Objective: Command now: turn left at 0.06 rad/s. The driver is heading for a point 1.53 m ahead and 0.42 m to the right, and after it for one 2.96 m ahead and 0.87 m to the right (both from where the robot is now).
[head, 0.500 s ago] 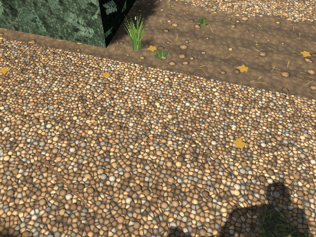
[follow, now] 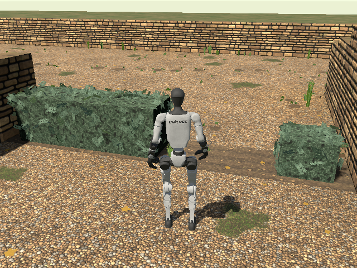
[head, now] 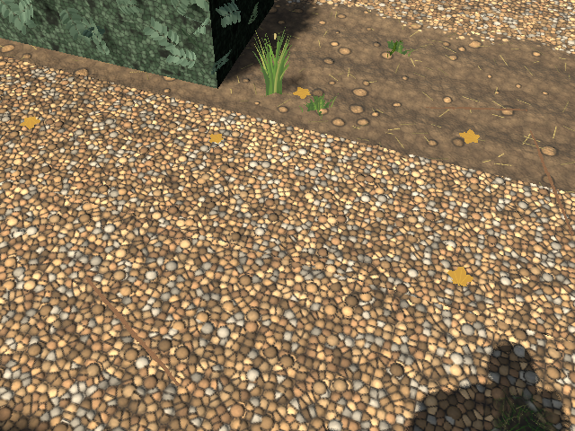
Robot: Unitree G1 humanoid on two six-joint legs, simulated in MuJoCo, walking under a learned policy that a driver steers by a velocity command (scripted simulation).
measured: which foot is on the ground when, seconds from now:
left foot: down 0.00-1.00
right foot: down 0.00-1.00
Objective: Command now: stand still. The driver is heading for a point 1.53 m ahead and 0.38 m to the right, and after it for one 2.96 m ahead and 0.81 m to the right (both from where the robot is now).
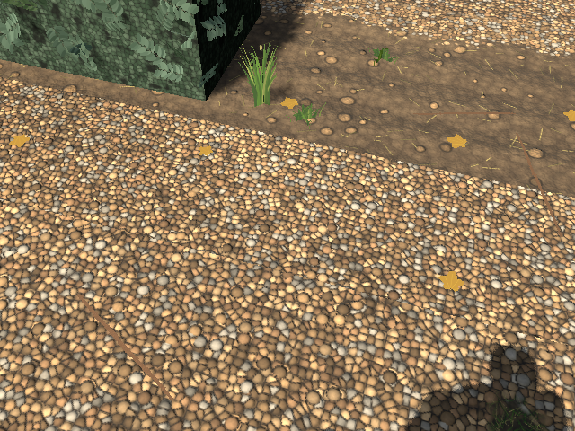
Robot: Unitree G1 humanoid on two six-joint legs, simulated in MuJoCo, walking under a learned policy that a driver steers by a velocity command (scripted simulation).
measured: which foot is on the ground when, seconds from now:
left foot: down 0.00-1.00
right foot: down 0.00-0.68, up 0.70-1.00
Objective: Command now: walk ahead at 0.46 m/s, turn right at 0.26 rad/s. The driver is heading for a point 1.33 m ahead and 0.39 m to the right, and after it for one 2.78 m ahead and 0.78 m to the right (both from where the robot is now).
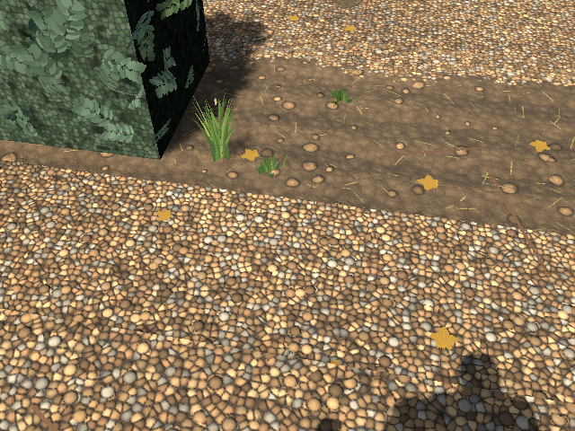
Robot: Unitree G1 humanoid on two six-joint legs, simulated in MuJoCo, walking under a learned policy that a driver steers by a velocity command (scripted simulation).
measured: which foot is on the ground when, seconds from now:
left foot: down 0.00-0.22, up 0.24-0.54, down 0.56-1.00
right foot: up 0.00-0.18, down 0.20-0.56, up 0.58-1.00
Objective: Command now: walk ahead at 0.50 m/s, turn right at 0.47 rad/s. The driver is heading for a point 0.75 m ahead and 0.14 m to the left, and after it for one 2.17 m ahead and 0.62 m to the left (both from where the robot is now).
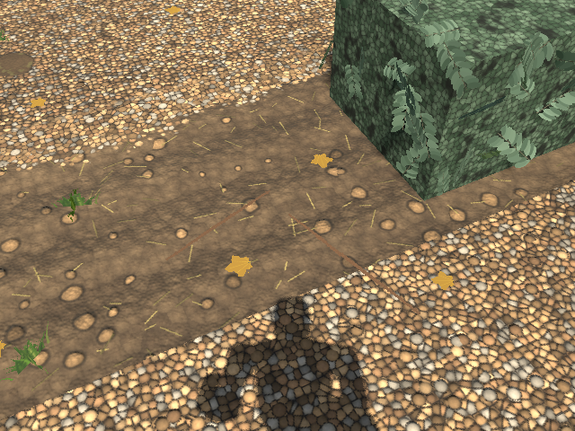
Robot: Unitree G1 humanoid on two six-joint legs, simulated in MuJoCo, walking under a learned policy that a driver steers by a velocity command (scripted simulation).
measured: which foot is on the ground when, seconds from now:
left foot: down 0.00-0.12, up 0.14-0.46, down 0.48-0.88, up 0.90-1.00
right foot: up 0.00-0.08, down 0.10-0.48, up 0.50-0.86, down 0.88-1.00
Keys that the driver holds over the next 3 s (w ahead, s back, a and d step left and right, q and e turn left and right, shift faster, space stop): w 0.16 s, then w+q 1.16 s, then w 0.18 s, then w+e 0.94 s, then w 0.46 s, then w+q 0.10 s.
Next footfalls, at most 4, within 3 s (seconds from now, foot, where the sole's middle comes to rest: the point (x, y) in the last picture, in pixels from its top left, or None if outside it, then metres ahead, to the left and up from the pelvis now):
0.10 right None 0.11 -0.14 -0.77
0.48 left None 0.46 0.06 -0.93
0.88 right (307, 383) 0.69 -0.11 -0.93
1.42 left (170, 364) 0.79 0.26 -0.93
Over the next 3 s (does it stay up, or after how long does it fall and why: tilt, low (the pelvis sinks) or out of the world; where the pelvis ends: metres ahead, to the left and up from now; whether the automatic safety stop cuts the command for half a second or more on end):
stays up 1.53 0.35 -0.16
